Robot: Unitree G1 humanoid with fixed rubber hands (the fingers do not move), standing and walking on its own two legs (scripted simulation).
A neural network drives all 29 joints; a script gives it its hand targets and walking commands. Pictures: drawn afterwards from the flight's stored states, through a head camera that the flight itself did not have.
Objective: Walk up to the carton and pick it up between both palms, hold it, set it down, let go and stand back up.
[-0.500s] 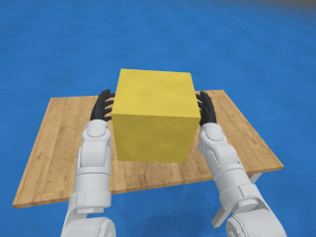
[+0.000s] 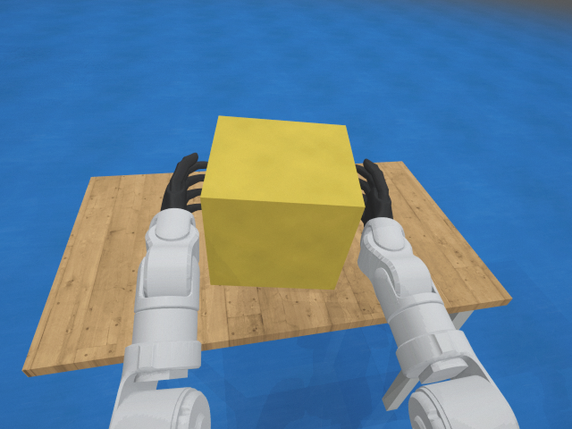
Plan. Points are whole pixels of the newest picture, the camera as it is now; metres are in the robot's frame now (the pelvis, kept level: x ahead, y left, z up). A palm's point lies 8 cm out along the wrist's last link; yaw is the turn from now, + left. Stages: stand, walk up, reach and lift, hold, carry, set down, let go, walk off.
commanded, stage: reach and lift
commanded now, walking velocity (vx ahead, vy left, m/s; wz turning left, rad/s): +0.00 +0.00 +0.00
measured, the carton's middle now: (278, 205) +0.39 +0.01 +0.16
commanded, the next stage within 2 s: hold in 0.14 s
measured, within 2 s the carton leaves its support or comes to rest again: neither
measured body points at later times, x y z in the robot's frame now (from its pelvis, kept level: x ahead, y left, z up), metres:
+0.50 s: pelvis -0.01 +0.00 +0.00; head -0.06 +0.04 +0.44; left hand +0.36 +0.16 +0.19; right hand +0.36 -0.11 +0.18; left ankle +0.04 +0.13 -0.75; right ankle -0.01 -0.11 -0.75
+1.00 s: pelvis +0.00 +0.00 +0.00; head -0.04 +0.04 +0.44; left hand +0.36 +0.15 +0.18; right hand +0.36 -0.12 +0.18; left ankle +0.04 +0.13 -0.75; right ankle -0.01 -0.11 -0.75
